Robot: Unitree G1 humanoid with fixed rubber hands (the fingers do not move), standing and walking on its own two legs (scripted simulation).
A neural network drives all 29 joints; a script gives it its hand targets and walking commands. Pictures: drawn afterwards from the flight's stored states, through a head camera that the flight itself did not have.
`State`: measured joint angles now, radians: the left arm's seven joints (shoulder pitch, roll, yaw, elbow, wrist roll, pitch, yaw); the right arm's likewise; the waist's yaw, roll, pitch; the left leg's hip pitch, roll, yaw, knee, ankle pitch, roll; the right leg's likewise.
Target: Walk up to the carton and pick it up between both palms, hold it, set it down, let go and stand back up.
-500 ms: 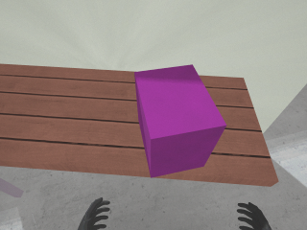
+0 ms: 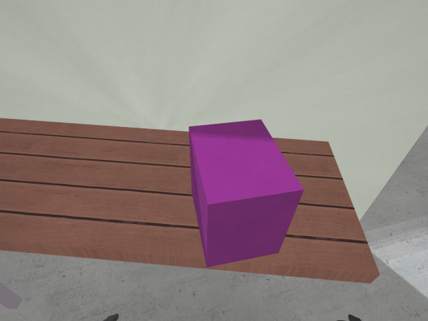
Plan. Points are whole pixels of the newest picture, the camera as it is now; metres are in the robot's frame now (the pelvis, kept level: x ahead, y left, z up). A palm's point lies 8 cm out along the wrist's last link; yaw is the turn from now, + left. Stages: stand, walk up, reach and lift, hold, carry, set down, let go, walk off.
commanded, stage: stand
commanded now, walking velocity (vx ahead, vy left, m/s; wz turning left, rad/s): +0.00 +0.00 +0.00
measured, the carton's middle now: (234, 191) +0.43 +0.03 +0.00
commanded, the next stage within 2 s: none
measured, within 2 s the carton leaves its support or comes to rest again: neither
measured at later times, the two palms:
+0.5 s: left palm out of the picture +0.04 +0.27 -0.13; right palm out of the picture +0.09 -0.24 -0.09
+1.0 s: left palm out of the picture +0.01 +0.27 -0.13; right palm out of the picture +0.07 -0.24 -0.10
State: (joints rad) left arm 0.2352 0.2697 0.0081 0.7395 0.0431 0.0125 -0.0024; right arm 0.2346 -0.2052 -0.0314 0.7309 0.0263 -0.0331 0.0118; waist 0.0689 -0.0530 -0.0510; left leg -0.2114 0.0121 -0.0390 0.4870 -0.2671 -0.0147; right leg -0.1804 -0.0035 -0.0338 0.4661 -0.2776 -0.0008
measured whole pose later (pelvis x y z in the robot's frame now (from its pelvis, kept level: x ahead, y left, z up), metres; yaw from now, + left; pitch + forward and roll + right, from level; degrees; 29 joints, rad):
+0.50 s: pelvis -0.01 +0.00 +0.00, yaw +0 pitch -1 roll +0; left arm 0.23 0.28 0.02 1.01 0.03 -0.03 -0.02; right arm 0.33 -0.21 -0.03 0.73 0.03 -0.01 0.01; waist 0.07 -0.03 -0.08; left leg -0.21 0.01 -0.04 0.49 -0.25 -0.01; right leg -0.18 0.00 -0.03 0.47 -0.26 0.00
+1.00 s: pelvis -0.02 +0.00 +0.00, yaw +0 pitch -2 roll +0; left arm 0.23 0.28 0.02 1.04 0.02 -0.03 -0.02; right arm 0.33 -0.21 -0.03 0.73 0.03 0.00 0.00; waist 0.07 0.00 -0.04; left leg -0.21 0.01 -0.04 0.49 -0.24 -0.01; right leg -0.18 0.00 -0.03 0.47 -0.24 0.00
